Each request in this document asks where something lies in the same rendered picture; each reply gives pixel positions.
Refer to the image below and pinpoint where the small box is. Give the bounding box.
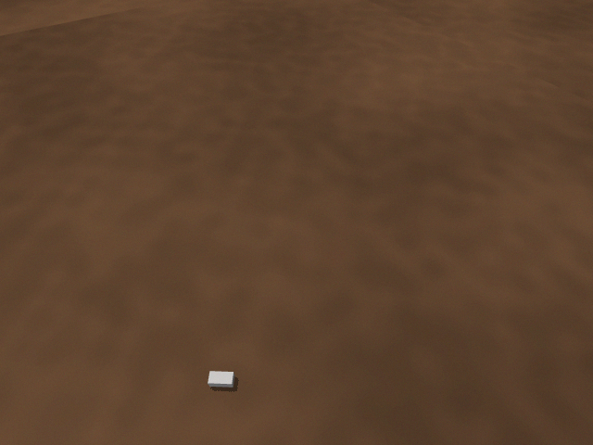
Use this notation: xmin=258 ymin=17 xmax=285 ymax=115
xmin=208 ymin=371 xmax=234 ymax=388

